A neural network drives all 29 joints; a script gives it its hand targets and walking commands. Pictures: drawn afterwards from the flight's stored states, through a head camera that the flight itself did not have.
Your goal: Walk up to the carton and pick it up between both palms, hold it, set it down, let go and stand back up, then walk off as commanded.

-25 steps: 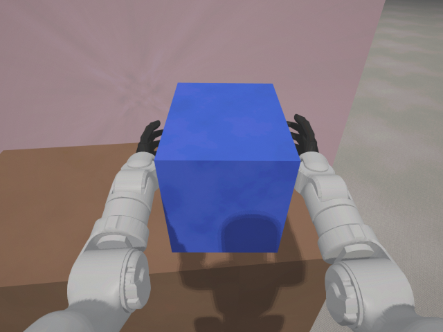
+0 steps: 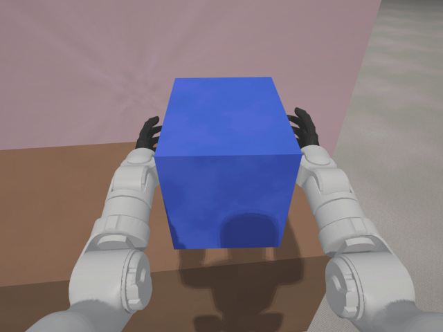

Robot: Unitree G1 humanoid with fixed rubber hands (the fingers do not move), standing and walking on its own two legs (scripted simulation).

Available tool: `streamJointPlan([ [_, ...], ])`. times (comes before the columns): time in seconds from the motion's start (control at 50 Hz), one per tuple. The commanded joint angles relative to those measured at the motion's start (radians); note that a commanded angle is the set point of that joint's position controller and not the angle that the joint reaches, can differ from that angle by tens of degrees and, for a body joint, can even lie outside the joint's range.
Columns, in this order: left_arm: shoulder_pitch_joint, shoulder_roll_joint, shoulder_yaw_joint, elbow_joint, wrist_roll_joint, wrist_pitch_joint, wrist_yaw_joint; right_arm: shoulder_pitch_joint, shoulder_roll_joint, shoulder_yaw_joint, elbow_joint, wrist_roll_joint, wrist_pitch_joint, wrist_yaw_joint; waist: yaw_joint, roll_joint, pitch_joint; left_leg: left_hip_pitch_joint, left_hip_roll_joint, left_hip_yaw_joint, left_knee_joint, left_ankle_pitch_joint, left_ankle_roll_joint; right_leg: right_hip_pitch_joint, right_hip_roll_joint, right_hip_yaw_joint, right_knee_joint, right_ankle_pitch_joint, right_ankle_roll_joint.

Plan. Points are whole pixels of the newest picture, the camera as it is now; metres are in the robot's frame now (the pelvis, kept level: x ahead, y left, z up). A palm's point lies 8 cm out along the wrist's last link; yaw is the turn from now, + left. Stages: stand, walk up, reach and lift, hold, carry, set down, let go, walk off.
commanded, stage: hold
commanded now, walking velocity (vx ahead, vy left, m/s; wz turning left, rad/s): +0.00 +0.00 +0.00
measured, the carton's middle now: (225, 158) +0.43 +0.03 +0.14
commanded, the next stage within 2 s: none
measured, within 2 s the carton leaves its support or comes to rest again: neither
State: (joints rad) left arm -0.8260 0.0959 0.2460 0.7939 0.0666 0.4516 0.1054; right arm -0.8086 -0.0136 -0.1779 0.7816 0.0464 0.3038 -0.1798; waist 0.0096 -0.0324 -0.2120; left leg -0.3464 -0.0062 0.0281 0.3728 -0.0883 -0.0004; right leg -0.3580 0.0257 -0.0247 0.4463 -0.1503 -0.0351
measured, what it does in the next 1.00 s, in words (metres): stands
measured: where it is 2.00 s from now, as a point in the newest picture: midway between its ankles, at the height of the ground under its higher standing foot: outside the picture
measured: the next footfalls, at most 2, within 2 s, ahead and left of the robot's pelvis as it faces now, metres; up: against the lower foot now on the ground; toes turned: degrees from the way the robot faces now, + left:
none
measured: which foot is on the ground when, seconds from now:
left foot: down 0.00-1.00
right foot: down 0.00-1.00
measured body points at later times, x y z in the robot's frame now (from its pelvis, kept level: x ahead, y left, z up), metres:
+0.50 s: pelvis +0.00 +0.00 +0.00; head -0.07 +0.01 +0.45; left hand +0.39 +0.18 +0.19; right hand +0.40 -0.13 +0.20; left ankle +0.06 +0.12 -0.74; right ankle +0.05 -0.09 -0.74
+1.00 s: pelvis +0.00 +0.00 +0.00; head -0.06 +0.01 +0.45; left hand +0.40 +0.17 +0.18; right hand +0.40 -0.13 +0.19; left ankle +0.06 +0.12 -0.74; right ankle +0.05 -0.09 -0.74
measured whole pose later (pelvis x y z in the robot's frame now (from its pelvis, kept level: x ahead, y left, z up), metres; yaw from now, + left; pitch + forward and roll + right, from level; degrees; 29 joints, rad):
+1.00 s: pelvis +0.00 +0.00 +0.00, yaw +0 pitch +2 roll +1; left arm -0.79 0.07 0.27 0.64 0.12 0.55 0.08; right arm -0.77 -0.02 -0.15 0.67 0.06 0.36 -0.19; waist 0.00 -0.03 -0.19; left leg -0.33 -0.01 0.03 0.37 -0.09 0.00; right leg -0.34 0.03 -0.02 0.45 -0.15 -0.04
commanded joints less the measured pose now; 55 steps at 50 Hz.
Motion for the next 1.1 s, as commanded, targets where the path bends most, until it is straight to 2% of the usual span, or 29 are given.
streamJointPlan([
  [0.0, -0.824, -0.711, -0.309, -0.439, -0.076, -0.052, -0.198, -0.799, 0.684, 0.356, -0.286, 0.119, -0.025, 0.118, -0.126, 0.037, -0.408, 0.241, -0.034, -0.038, -0.049, -0.022, 0.008, 0.428, -0.050, 0.076, -0.141, 0.143, 0.090],
  [0.02, -0.809, -0.688, -0.309, -0.448, -0.070, -0.049, -0.198, -0.783, 0.684, 0.355, -0.282, 0.116, -0.019, 0.115, -0.131, 0.026, -0.401, 0.237, -0.033, -0.055, -0.056, -0.026, 0.010, 0.432, -0.049, 0.074, -0.141, 0.138, 0.091],
  [0.04, -0.826, -0.710, -0.330, -0.498, -0.090, -0.050, -0.201, -0.766, 0.679, 0.369, -0.291, 0.141, -0.021, 0.114, -0.135, 0.068, -0.448, 0.261, -0.031, -0.052, -0.051, -0.002, 0.001, 0.436, -0.047, 0.071, -0.138, 0.164, 0.084],
  [0.08, -0.776, -0.684, -0.282, -0.434, -0.054, -0.027, -0.206, -0.762, 0.671, 0.358, -0.267, 0.132, -0.007, 0.113, -0.126, 0.029, -0.355, 0.244, -0.031, -0.056, -0.060, -0.026, 0.010, 0.427, -0.049, 0.073, -0.146, 0.157, 0.088],
  [0.12, -0.764, -0.706, -0.316, -0.538, -0.067, -0.020, -0.209, -0.725, 0.693, 0.393, -0.319, 0.155, -0.004, 0.105, -0.121, 0.043, -0.425, 0.269, -0.038, -0.048, -0.044, 0.042, 0.004, 0.483, -0.054, 0.086, -0.127, 0.265, 0.092],
  [0.14, -0.749, -0.714, -0.311, -0.463, -0.057, -0.003, -0.212, -0.758, 0.659, 0.380, -0.321, 0.159, -0.007, 0.103, -0.127, 0.055, -0.393, 0.251, -0.035, -0.049, -0.057, -0.004, -0.001, 0.461, -0.043, 0.076, -0.148, 0.183, 0.082],
  [0.16, -0.806, -0.705, -0.324, -0.502, -0.071, -0.015, -0.212, -0.759, 0.681, 0.374, -0.326, 0.150, 0.002, 0.102, -0.141, 0.050, -0.414, 0.248, -0.036, -0.056, -0.055, -0.024, 0.000, 0.462, -0.048, 0.076, -0.134, 0.175, 0.089],
  [0.22, -0.740, -0.722, -0.321, -0.492, -0.063, 0.006, -0.204, -0.792, 0.663, 0.403, -0.377, 0.170, -0.003, 0.105, -0.114, 0.056, -0.394, 0.279, -0.033, -0.056, -0.057, 0.003, 0.004, 0.437, -0.038, 0.058, -0.140, 0.186, 0.086],
  [0.24, -0.753, -0.725, -0.325, -0.465, -0.066, 0.008, -0.211, -0.758, 0.659, 0.363, -0.323, 0.147, 0.008, 0.102, -0.152, 0.059, -0.323, 0.253, -0.030, -0.059, -0.065, -0.034, 0.002, 0.409, -0.043, 0.059, -0.157, 0.135, 0.080],
  [0.32, -0.737, -0.702, -0.304, -0.472, -0.041, 0.021, -0.206, -0.800, 0.657, 0.382, -0.358, 0.159, 0.008, 0.112, -0.116, 0.041, -0.353, 0.251, -0.034, -0.053, -0.064, -0.062, 0.016, 0.408, -0.043, 0.070, -0.159, 0.071, 0.080],
  [0.36, -0.758, -0.694, -0.286, -0.483, -0.035, 0.020, -0.210, -0.755, 0.659, 0.351, -0.280, 0.149, 0.030, 0.114, -0.117, 0.043, -0.313, 0.257, -0.024, -0.048, -0.079, -0.070, 0.013, 0.393, -0.044, 0.061, -0.155, 0.069, 0.082],
  [0.4, -0.767, -0.712, -0.315, -0.494, -0.059, 0.014, -0.215, -0.750, 0.659, 0.349, -0.314, 0.147, 0.017, 0.114, -0.142, 0.038, -0.337, 0.264, -0.023, -0.053, -0.067, -0.057, 0.006, 0.407, -0.036, 0.061, -0.161, 0.085, 0.073],
  [0.46, -0.738, -0.698, -0.291, -0.449, -0.037, 0.029, -0.216, -0.757, 0.645, 0.330, -0.294, 0.141, 0.019, 0.121, -0.131, 0.063, -0.290, 0.246, -0.032, -0.051, -0.067, -0.078, 0.009, 0.367, -0.042, 0.069, -0.168, 0.012, 0.077],
  [0.48, -0.749, -0.683, -0.268, -0.434, -0.031, 0.023, -0.219, -0.780, 0.655, 0.343, -0.289, 0.150, 0.018, 0.121, -0.112, 0.024, -0.296, 0.238, -0.028, -0.046, -0.068, -0.078, 0.019, 0.376, -0.047, 0.071, -0.167, 0.030, 0.080],
  [0.56, -0.797, -0.697, -0.315, -0.482, -0.055, 0.012, -0.217, -0.768, 0.657, 0.328, -0.275, 0.129, 0.020, 0.123, -0.139, 0.047, -0.316, 0.266, -0.023, -0.047, -0.073, -0.087, 0.011, 0.354, -0.039, 0.060, -0.168, -0.006, 0.072],
  [0.58, -0.796, -0.691, -0.286, -0.474, -0.034, 0.010, -0.217, -0.742, 0.652, 0.318, -0.232, 0.119, 0.022, 0.126, -0.121, 0.061, -0.274, 0.257, -0.025, -0.043, -0.073, -0.105, 0.014, 0.337, -0.038, 0.060, -0.175, -0.051, 0.068],
  [0.6, -0.792, -0.699, -0.294, -0.439, -0.044, 0.012, -0.217, -0.781, 0.661, 0.312, -0.267, 0.118, 0.014, 0.128, -0.141, 0.042, -0.310, 0.264, -0.026, -0.044, -0.067, -0.090, 0.018, 0.341, -0.030, 0.052, -0.170, -0.019, 0.070],
  [0.64, -0.790, -0.686, -0.314, -0.526, -0.059, 0.004, -0.214, -0.744, 0.658, 0.345, -0.289, 0.130, 0.012, 0.124, -0.132, 0.050, -0.380, 0.278, -0.028, -0.046, -0.062, -0.049, 0.009, 0.400, -0.038, 0.060, -0.154, 0.060, 0.075],
  [0.66, -0.787, -0.705, -0.348, -0.545, -0.074, 0.001, -0.211, -0.737, 0.653, 0.360, -0.323, 0.128, 0.005, 0.119, -0.152, 0.055, -0.397, 0.273, -0.035, -0.051, -0.060, -0.046, 0.003, 0.428, -0.043, 0.061, -0.148, 0.119, 0.071],
  [0.7, -0.819, -0.718, -0.365, -0.591, -0.091, -0.010, -0.197, -0.763, 0.674, 0.385, -0.348, 0.159, -0.002, 0.119, -0.137, 0.057, -0.447, 0.285, -0.029, -0.056, -0.056, -0.009, 0.001, 0.427, -0.030, 0.051, -0.138, 0.146, 0.077],
  [0.78, -0.779, -0.710, -0.360, -0.550, -0.080, 0.007, -0.201, -0.745, 0.662, 0.358, -0.349, 0.141, 0.007, 0.117, -0.156, 0.042, -0.378, 0.275, -0.034, -0.052, -0.056, -0.041, 0.008, 0.404, -0.035, 0.052, -0.152, 0.123, 0.080],
  [0.82, -0.697, -0.699, -0.317, -0.505, -0.044, 0.024, -0.205, -0.736, 0.651, 0.374, -0.350, 0.147, 0.009, 0.117, -0.124, 0.026, -0.313, 0.275, -0.030, -0.047, -0.061, -0.041, 0.017, 0.383, -0.036, 0.055, -0.162, 0.082, 0.076],
  [0.88, -0.692, -0.697, -0.316, -0.516, -0.048, 0.028, -0.213, -0.728, 0.648, 0.385, -0.358, 0.152, 0.013, 0.113, -0.125, 0.015, -0.361, 0.281, -0.034, -0.052, -0.058, -0.037, 0.016, 0.415, -0.033, 0.061, -0.162, 0.108, 0.079],
  [0.92, -0.690, -0.704, -0.339, -0.512, -0.047, 0.035, -0.215, -0.726, 0.629, 0.378, -0.351, 0.151, 0.014, 0.108, -0.143, 0.036, -0.340, 0.282, -0.029, -0.052, -0.072, -0.047, 0.008, 0.408, -0.037, 0.057, -0.165, 0.128, 0.077],
  [0.94, -0.711, -0.703, -0.322, -0.509, -0.044, 0.028, -0.217, -0.755, 0.647, 0.382, -0.361, 0.164, 0.012, 0.113, -0.116, 0.025, -0.361, 0.281, -0.025, -0.049, -0.071, -0.030, 0.012, 0.407, -0.031, 0.056, -0.162, 0.119, 0.076],
  [0.98, -0.737, -0.697, -0.344, -0.579, -0.057, 0.021, -0.213, -0.712, 0.650, 0.376, -0.362, 0.153, 0.016, 0.112, -0.142, 0.060, -0.386, 0.291, -0.035, -0.047, -0.056, -0.025, 0.006, 0.432, -0.036, 0.055, -0.152, 0.152, 0.075],
  [1.0, -0.740, -0.714, -0.336, -0.563, -0.055, 0.023, -0.211, -0.755, 0.658, 0.398, -0.391, 0.169, 0.008, 0.113, -0.123, 0.039, -0.384, 0.278, -0.038, -0.050, -0.058, -0.027, 0.010, 0.428, -0.032, 0.056, -0.154, 0.143, 0.080],
  [1.06, -0.756, -0.721, -0.377, -0.567, -0.076, 0.020, -0.207, -0.747, 0.648, 0.366, -0.372, 0.156, 0.008, 0.111, -0.147, 0.064, -0.379, 0.288, -0.029, -0.056, -0.063, -0.041, -0.001, 0.387, -0.026, 0.044, -0.152, 0.103, 0.067],
  [1.08, -0.753, -0.717, -0.370, -0.559, -0.071, 0.021, -0.202, -0.759, 0.658, 0.390, -0.387, 0.165, 0.008, 0.113, -0.134, 0.050, -0.371, 0.287, -0.028, -0.057, -0.063, -0.047, 0.005, 0.386, -0.026, 0.049, -0.158, 0.107, 0.069],
])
